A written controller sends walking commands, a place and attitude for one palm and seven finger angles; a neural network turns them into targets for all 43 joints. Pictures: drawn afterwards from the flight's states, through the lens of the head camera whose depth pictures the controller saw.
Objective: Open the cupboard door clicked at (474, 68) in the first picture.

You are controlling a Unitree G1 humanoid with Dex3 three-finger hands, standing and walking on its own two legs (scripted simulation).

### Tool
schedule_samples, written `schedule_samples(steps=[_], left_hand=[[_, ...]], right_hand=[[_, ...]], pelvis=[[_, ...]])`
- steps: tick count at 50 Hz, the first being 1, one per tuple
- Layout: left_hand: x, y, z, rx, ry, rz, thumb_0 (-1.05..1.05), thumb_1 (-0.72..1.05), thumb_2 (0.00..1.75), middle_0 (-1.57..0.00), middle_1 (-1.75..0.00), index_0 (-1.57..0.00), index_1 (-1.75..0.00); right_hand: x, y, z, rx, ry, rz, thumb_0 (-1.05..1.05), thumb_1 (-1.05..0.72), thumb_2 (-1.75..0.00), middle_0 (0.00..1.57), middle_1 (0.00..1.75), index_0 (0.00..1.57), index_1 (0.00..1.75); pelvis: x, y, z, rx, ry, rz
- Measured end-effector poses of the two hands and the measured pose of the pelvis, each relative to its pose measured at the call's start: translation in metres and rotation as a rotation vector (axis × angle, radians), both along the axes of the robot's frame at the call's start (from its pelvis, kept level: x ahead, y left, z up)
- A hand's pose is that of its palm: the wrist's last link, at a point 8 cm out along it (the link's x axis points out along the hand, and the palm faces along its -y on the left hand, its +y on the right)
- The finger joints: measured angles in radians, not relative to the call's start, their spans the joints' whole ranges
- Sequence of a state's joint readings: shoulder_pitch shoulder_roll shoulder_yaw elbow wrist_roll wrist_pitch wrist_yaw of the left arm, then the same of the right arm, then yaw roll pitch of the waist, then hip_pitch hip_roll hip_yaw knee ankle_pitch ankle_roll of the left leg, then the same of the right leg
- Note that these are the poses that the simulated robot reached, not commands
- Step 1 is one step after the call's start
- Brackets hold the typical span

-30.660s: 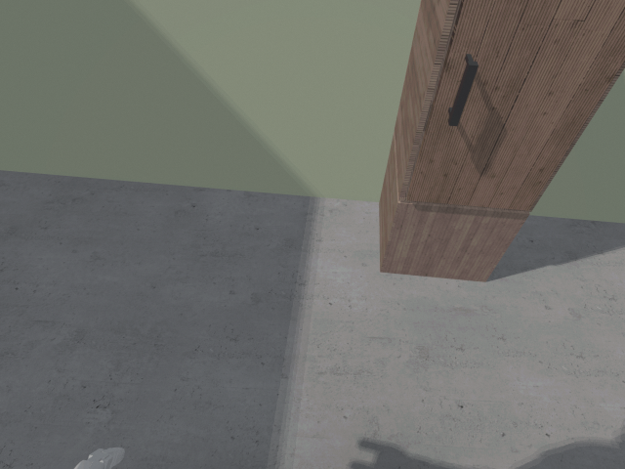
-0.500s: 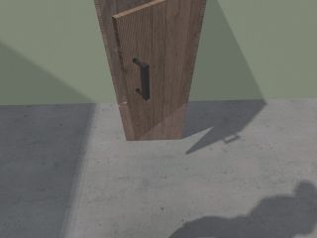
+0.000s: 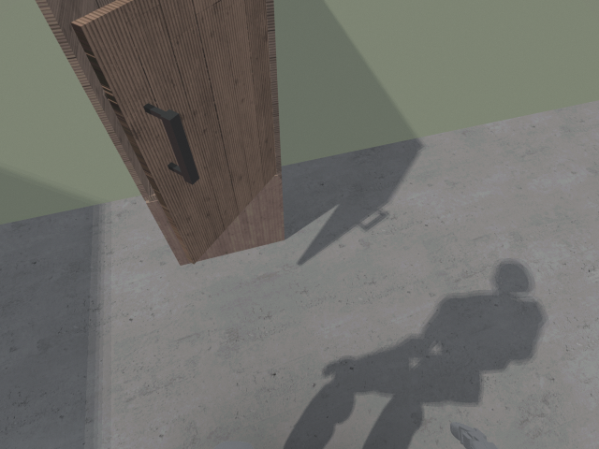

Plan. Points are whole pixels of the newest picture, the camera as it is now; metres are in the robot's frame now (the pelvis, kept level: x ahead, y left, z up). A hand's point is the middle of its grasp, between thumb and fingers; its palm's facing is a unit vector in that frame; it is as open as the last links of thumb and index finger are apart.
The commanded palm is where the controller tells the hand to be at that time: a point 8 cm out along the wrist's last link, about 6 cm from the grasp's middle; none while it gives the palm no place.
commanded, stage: walk to a spot facing it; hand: left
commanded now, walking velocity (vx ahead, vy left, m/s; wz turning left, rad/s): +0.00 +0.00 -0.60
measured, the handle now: (172, 145) +0.55 +0.27 +0.03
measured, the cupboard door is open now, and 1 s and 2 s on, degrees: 41 41 41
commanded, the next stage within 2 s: none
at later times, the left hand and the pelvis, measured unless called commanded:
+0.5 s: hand (196, 445) +0.13 +0.17 -0.17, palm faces -0.28 -0.93 -0.26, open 7.4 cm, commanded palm none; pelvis +0.00 -0.01 -0.01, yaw -17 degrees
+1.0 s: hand (264, 398) +0.20 +0.08 -0.16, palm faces -0.55 -0.79 -0.27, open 7.4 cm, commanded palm none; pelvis +0.01 -0.04 +0.00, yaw -35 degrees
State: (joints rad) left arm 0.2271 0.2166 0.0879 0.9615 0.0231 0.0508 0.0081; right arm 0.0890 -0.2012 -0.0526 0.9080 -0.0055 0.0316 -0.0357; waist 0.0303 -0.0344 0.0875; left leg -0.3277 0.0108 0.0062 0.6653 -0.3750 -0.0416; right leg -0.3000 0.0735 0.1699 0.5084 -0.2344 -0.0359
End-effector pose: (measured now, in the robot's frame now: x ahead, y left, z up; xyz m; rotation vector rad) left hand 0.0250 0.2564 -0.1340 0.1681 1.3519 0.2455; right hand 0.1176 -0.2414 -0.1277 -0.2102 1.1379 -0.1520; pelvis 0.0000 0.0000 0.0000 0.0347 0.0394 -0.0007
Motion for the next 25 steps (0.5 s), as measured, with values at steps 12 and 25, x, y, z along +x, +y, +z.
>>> schedule_samples(steps=[12,25], left_hand=[[0.085,-0.003,0.003,-0.005,-0.152,-0.182,0.01,0.91,0.9,-0.2,-0.3,-0.19,-0.3],[0.115,-0.04,-0.003,-0.013,-0.088,-0.395,0.01,0.91,0.9,-0.2,-0.3,-0.2,-0.3]], right_hand=[[-0.069,-0.015,-0.013,-0.011,0.071,-0.085,0.0,-0.9,-0.89,0.2,0.3,0.21,0.3],[-0.127,-0.048,-0.003,-0.04,0.091,-0.333,0.01,-0.91,-0.9,0.2,0.3,0.2,0.3]], pelvis=[[-0.003,-0.006,-0.009,-0.054,-0.029,-0.121],[-0.004,-0.009,-0.007,-0.011,-0.014,-0.299]])
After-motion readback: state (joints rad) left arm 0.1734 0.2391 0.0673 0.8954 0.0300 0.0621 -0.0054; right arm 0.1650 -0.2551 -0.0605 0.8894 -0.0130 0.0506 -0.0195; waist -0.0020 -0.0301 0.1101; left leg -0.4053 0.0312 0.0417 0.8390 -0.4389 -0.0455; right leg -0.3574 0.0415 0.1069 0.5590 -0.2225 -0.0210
